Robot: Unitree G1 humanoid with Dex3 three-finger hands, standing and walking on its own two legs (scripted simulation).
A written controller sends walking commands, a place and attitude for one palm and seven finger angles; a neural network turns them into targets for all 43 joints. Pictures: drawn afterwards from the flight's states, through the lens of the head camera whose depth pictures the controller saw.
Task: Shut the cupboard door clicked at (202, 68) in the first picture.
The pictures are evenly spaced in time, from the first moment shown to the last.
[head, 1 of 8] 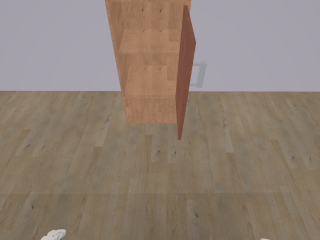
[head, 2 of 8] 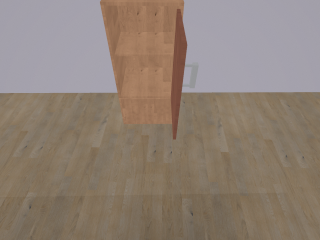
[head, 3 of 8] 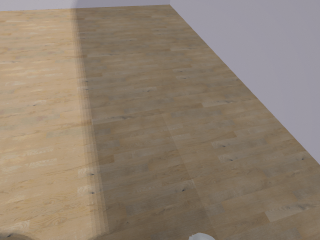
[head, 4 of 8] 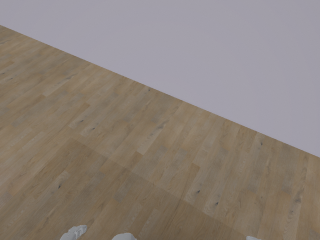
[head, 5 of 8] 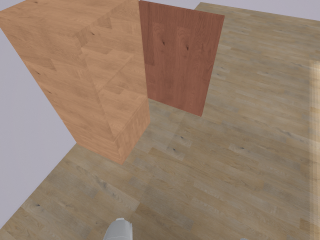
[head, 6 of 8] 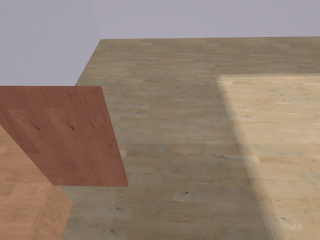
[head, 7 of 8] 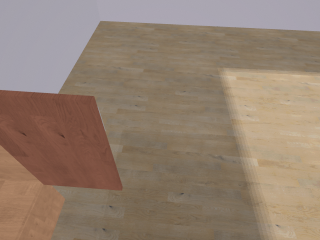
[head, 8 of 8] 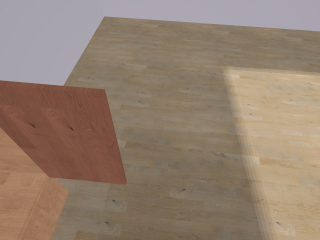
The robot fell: no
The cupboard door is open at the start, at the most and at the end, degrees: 89 89 89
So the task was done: no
